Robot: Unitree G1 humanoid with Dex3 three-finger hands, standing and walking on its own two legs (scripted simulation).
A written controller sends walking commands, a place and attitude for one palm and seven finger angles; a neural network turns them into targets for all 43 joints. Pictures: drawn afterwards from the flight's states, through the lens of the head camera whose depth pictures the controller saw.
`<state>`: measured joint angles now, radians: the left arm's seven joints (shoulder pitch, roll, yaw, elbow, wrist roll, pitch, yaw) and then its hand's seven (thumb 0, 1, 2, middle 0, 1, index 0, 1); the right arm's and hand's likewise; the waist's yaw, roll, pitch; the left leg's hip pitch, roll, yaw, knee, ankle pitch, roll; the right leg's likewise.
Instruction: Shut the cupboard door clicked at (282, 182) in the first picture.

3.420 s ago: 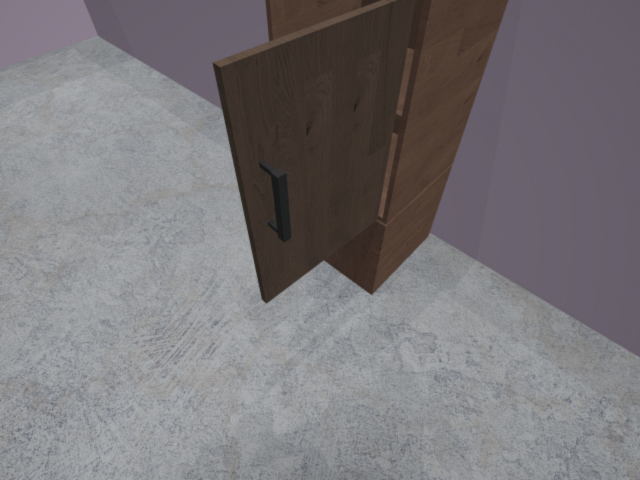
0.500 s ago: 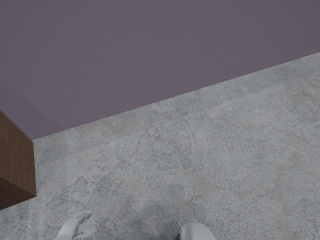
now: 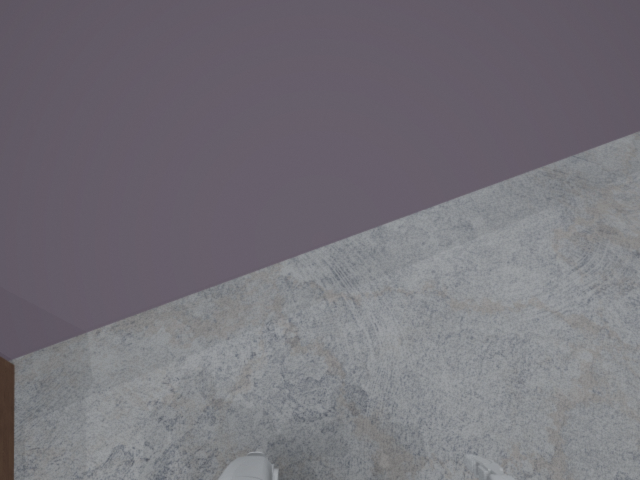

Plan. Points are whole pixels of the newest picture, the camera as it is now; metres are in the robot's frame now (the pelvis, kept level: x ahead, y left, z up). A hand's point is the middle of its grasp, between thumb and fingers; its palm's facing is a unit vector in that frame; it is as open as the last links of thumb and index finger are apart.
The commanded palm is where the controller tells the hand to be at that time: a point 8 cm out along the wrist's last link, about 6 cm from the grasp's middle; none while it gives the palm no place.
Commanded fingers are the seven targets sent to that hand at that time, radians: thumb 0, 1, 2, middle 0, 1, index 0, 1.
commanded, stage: walk to a spot facing it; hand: left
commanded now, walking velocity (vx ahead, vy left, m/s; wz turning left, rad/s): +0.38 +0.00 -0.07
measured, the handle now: out of the picture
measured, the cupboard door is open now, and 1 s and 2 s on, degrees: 86 86 86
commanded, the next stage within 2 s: turn to face it in 0.40 s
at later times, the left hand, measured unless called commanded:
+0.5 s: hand (261, 332) +0.36 +0.14 -0.17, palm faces -0.12 -0.96 -0.24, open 7.4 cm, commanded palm none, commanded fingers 0.00 0.90 0.90 -0.20 -0.30 -0.20 -0.30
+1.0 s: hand (260, 315) +0.41 +0.15 -0.19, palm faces +0.15 -0.97 -0.20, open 7.3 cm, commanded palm none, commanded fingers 0.00 0.90 0.90 -0.20 -0.30 -0.20 -0.30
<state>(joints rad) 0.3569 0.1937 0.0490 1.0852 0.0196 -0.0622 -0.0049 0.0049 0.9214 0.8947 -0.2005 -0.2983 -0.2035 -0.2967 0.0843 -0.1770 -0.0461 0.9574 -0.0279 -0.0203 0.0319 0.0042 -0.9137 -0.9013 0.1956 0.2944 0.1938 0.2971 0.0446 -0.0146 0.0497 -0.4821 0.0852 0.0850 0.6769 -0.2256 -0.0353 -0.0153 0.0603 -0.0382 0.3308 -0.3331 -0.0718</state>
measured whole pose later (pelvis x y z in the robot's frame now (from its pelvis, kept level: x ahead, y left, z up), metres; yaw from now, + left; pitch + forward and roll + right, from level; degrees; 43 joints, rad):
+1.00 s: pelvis +0.36 -0.05 -0.02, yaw +7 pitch +1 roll -1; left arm 0.16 0.22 0.06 0.99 0.02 0.05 0.01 0.01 0.92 0.89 -0.20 -0.30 -0.20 -0.30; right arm 0.18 -0.20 -0.04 0.96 -0.03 0.00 -0.01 0.00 -0.92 -0.90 0.20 0.29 0.20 0.30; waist -0.02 -0.04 0.09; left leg -0.42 0.01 0.07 0.62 -0.23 0.05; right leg -0.44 -0.06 -0.07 1.14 -0.51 0.06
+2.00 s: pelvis +0.45 -0.16 -0.01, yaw +45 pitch +0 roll +2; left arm 0.19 0.21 0.04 0.86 0.02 0.02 0.02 0.01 0.91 0.89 -0.20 -0.30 -0.20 -0.30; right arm 0.14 -0.26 -0.09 0.92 -0.02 0.09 0.03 0.01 -0.91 -0.90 0.20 0.29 0.20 0.30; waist -0.02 0.02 0.09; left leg -0.52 -0.01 -0.02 1.16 -0.45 -0.05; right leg -0.27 -0.09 -0.12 0.59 -0.33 -0.01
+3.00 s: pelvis +0.48 -0.17 -0.02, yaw +82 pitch +1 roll +1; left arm 0.20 0.26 0.06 0.91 0.02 0.07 0.01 0.01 0.91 0.89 -0.20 -0.30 -0.21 -0.30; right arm 0.13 -0.22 -0.06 0.89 -0.02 0.03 0.02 0.00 -0.91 -0.90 0.20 0.29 0.20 0.30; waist 0.00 -0.07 0.11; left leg -0.34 -0.01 0.04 0.65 -0.32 0.03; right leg -0.41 -0.13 -0.09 1.01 -0.54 0.07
